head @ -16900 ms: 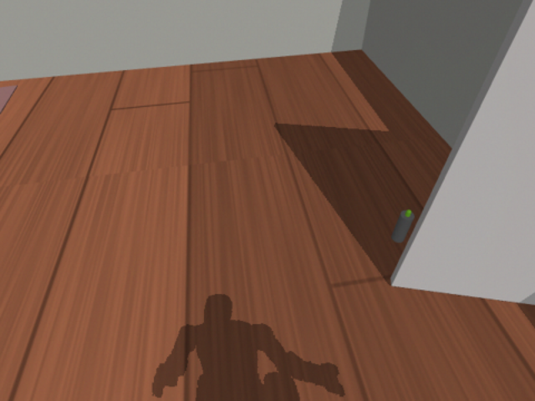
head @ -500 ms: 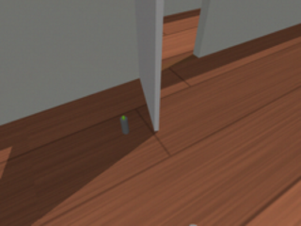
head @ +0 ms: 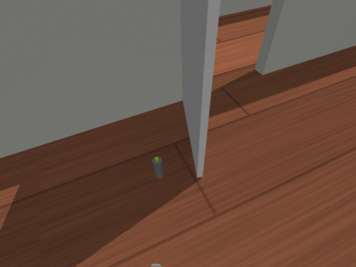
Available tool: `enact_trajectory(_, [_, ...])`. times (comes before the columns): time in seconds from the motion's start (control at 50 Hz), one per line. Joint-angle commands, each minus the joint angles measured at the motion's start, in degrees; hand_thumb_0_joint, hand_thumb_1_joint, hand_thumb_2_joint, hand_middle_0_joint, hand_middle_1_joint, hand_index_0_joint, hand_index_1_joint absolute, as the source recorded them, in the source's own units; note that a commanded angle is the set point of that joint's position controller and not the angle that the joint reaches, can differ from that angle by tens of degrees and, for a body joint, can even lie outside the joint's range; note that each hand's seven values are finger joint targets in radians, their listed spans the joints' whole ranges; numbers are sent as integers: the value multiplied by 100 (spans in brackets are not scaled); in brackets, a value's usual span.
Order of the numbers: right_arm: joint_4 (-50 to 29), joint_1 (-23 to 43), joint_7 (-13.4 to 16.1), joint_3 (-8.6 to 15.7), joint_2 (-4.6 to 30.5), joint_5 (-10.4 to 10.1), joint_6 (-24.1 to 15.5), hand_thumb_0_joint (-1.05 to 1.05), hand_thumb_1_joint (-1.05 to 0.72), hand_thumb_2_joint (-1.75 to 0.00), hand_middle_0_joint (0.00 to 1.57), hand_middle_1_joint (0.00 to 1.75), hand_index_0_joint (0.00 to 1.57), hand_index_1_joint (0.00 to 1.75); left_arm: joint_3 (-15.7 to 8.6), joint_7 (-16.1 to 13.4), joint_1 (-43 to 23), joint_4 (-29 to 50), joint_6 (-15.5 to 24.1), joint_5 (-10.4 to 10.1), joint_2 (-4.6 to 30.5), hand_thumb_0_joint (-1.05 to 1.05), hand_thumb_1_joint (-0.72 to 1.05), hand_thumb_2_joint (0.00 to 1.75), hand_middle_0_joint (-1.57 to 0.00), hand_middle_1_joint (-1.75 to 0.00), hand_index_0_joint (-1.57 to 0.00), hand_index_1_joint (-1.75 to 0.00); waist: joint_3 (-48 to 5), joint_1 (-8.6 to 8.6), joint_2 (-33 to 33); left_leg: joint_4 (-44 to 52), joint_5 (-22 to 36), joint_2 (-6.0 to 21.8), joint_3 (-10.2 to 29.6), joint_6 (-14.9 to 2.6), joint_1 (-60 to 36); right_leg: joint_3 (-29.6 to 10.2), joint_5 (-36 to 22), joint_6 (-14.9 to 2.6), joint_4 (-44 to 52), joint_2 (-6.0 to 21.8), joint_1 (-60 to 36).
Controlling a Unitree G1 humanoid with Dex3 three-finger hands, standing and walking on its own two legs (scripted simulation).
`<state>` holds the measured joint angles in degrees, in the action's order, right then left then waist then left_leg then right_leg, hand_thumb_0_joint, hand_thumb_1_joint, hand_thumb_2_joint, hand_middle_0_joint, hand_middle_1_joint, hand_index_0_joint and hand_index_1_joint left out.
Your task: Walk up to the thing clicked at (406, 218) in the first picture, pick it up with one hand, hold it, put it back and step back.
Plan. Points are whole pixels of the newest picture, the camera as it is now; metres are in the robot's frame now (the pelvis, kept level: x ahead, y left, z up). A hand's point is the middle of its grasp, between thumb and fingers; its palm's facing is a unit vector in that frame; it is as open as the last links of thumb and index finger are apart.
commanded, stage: walk up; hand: left
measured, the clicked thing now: (158, 166) +0.83 +0.21 -0.67
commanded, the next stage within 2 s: none
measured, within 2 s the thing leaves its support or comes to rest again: neither
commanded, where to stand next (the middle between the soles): +0.45 +0.01 m, yaw -2 degrees
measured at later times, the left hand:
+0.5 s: hand (82, 235) +0.25 +0.30 -0.14, palm faces -0.11 -0.93 -0.35, open 7.4 cm
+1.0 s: hand (102, 187) +0.40 +0.29 -0.15, palm faces -0.06 -0.93 -0.36, open 7.4 cm
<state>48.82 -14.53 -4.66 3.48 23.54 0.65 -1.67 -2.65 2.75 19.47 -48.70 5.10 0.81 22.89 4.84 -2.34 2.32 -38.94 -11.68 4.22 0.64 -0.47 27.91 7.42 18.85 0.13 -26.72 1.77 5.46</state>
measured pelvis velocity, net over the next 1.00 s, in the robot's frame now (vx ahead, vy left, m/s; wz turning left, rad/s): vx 0.34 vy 0.02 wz -0.04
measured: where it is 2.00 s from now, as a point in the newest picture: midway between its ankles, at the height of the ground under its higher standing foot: (188, 238)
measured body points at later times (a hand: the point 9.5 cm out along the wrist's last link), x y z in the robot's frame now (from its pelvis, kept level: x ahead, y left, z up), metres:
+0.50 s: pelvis +0.18 +0.03 +0.01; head +0.20 +0.03 +0.46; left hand +0.26 +0.35 -0.11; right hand +0.20 -0.29 -0.10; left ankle +0.15 +0.13 -0.73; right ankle +0.30 -0.13 -0.70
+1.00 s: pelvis +0.34 +0.02 -0.01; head +0.36 +0.03 +0.44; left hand +0.40 +0.34 -0.12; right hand +0.39 -0.31 -0.11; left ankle +0.44 +0.14 -0.73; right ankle +0.32 -0.11 -0.73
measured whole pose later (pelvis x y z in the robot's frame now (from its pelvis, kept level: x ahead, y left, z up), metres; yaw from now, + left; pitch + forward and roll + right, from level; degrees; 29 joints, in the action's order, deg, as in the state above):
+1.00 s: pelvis +0.34 +0.02 -0.01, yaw -2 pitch -3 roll -2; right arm 51.1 -17.4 -2.4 3.3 23.9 1.1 -2.3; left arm -1.8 2.2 18.4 -48.2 2.9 0.4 23.6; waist 4.2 -1.7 0.8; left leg -34.9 -9.9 4.2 -1.3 0.0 22.7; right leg 3.4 19.1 0.1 -32.7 1.2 10.9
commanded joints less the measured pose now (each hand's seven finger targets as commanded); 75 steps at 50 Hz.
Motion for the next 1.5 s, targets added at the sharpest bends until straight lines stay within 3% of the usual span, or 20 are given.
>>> enact_trajectory(0.0, [-470, 134, 6, 359, 888, 37, -271, 0, -90, -90, 20, 30, 20, 30, -479, -113, -104, 443, 102, -38, 1636, 0, 90, 90, -20, -30, -20, -30, -215, 147, -765, 701, 440, -115, -471, -158, -1174, -755, -1200, -1005, 384, 1317, 767])
enact_trajectory(0.04, [-118, -985, 93, 512, 1274, 97, -321, 0, -90, -90, 20, 30, 20, 30, -346, -124, -116, 524, 73, -13, 1353, 0, 90, 90, -20, -30, -20, -30, -775, 736, 153, 699, -35, -307, -383, -365, -2765, -452, -1623, -790, -1319, 886, 1430])
enact_trajectory(0.08, [-269, -1364, 229, 684, 1973, 122, -378, 0, -90, -90, 20, 30, 20, 30, -185, -122, 422, 540, -7, -111, 774, 0, 90, 90, -20, -30, -20, -30, -973, 726, 1652, 2328, -2083, 1770, 3624, -1077, -3570, -507, 1121, -325, -3904, -512, 3358])
enact_trajectory(0.1, [-341, -1089, 216, 712, 2059, -68, -357, 0, -90, -90, 20, 30, 20, 30, -333, -217, 303, 412, -69, -74, 1455, 0, 90, 90, -20, -30, -20, -30, -947, 748, 1082, 2450, -2062, 2057, 4005, -1543, -3312, -1041, 1297, -394, -4342, -153, 3278])
enact_trajectory(0.18, [-443, -336, 294, 376, 1312, -110, -414, 0, -90, -90, 20, 30, 20, 30, -292, -121, 435, 75, -107, -152, 1315, 0, 90, 90, -20, -30, -20, -30, 2, 248, 559, 2513, -30, 1012, 1245, -536, -1693, -1398, -54, -289, -3487, 266, 2507])
enact_trajectory(0.3, [-523, -506, 298, 408, 1341, -41, -486, 0, -90, -90, 20, 30, 20, 30, -303, 10, 53, 134, -179, -49, 1171, 0, 90, 90, -20, -30, -20, -30, -23, 326, 612, 2739, 66, 1037, 676, -1086, -1910, -1090, -560, 9, -2598, 355, 2634])
enact_trajectory(0.54, [-679, -564, 279, 345, 1234, -61, -282, 0, -90, -90, 20, 30, 20, 30, -353, -15, -59, -4, 45, 6, 1091, 0, 90, 90, -20, -30, -20, -30, -459, 121, -116, 886, 1235, 719, -61, -809, -1753, -396, -1165, -231, 64, -66, 401])
enact_trajectory(0.56, [-690, -717, 278, 242, 1003, -61, -281, 0, -90, -90, 20, 30, 20, 30, -451, -75, 428, -108, 88, 20, 1296, 0, 90, 90, -20, -30, -20, -30, -923, -95, -663, -224, 1192, 377, -370, -654, -1531, -527, -952, -361, 294, 8, -473])
enact_trajectory(0.58, [-776, -990, 281, 115, 680, -85, -301, 0, -90, -90, 20, 30, 20, 30, -613, -139, 865, -137, 115, 49, 1749, 0, 90, 90, -20, -30, -20, -30, -1333, -215, -1717, -1524, -155, -78, -581, -399, -527, -2273, -443, -683, 461, 1138, -1305])
enact_trajectory(0.62, [-552, -864, 355, 253, 1314, -26, -168, 0, -90, -90, 20, 30, 20, 30, -622, -165, 472, 36, 71, -69, 2073, 0, 90, 90, -20, -30, -20, -30, -731, -187, -1343, -2464, -2069, -250, 13, -226, 648, -4501, 637, -1640, 1104, 2401, -936])
enact_trajectory(0.72, [-225, -954, 258, 221, 1069, -64, -105, 0, -90, -90, 20, 30, 20, 30, -412, -197, -37, 218, 72, -114, 1441, 0, 90, 90, -20, -30, -20, -30, -186, 195, -1045, -1966, -875, -12, 182, -112, 118, -1989, -883, -1098, 1122, 1162, 399])
enact_trajectory(0.84, [-262, -551, 144, 279, 989, 51, -152, 0, -90, -90, 20, 30, 20, 30, -467, -116, -261, 511, 39, -2, 1510, 0, 90, 90, -20, -30, -20, -30, 57, 127, -1244, -495, -370, 145, -157, 157, -146, -1425, 205, -1322, 1325, 1113, 1007])
enact_trajectory(0.92, [-180, -326, 272, 244, 804, 53, -239, 0, -90, -90, 20, 30, 20, 30, -336, -162, -229, 467, -73, -24, 1425, 0, 90, 90, -20, -30, -20, -30, -103, 115, -999, 217, 225, -60, -336, 117, -1077, -1220, -1459, -1214, 472, 1171, 1367])
enact_trajectory(0.98, [74, -868, 420, 277, 983, 71, -337, 0, -90, -90, 20, 30, 20, 30, -154, -208, -426, 500, -195, -101, 1057, 0, 90, 90, -20, -30, -20, -30, -615, 495, -102, 1307, 867, -105, -166, -111, -2225, -805, -1598, -693, -1084, 684, 1556])
enact_trajectory(1.02, [-77, -985, 445, 445, 1771, 106, -382, 0, -90, -90, 20, 30, 20, 30, -68, -220, 154, 430, -269, -145, 738, 0, 90, 90, -20, -30, -20, -30, -605, 321, 1132, 2239, -103, 1687, 2760, -832, -2467, -711, 1218, -254, -2858, -465, 2650])
enact_trajectory(1.04, [-147, -747, 428, 510, 1939, -22, -344, 0, -90, -90, 20, 30, 20, 30, -203, -295, 393, 239, -342, -107, 1233, 0, 90, 90, -20, -30, -20, -30, -645, 320, 892, 2263, -732, 1993, 2966, -1376, -2388, -939, 1463, -300, -3398, -138, 2557])
enact_trajectory(1.14, [-248, -295, 475, 314, 1402, -6, -327, 0, -90, -90, 20, 30, 20, 30, -229, -226, 209, -45, -368, -88, 1212, 0, 90, 90, -20, -30, -20, -30, -358, 212, 859, 2044, 403, 991, 1085, -923, -1712, -1101, 543, -223, -2908, 119, 2200])
enact_trajectory(1.34, [-324, 482, 468, 114, 1158, -62, -52, 0, -90, -90, 20, 30, 20, 30, -199, -304, 79, -559, -326, -9, 950, 0, 90, 90, -20, -30, -20, -30, -520, 34, 433, 1106, 53, 860, 494, -809, -473, -524, -518, -155, -499, -77, 294])
enact_trajectory(1.42, [-1, 268, 507, -7, 850, -142, 56, 0, -90, -90, 20, 30, 20, 30, -238, -325, -1036, -329, -209, 33, 1690, 0, 90, 90, -20, -30, -20, -30, -174, 297, -1280, -335, -1688, -259, -33, -62, -944, -3105, -96, -1227, 1041, 1778, 1610])
enact_trajectory(1.48, [371, 258, 464, 1, 977, -161, -37, 0, -90, -90, 20, 30, 20, 30, -83, -298, -1331, -337, -259, -27, 1176, 0, 90, 90, -20, -30, -20, -30, -293, 449, -989, 813, -443, -61, 48, -130, -1730, -1719, -612, -545, 565, 933, 1634])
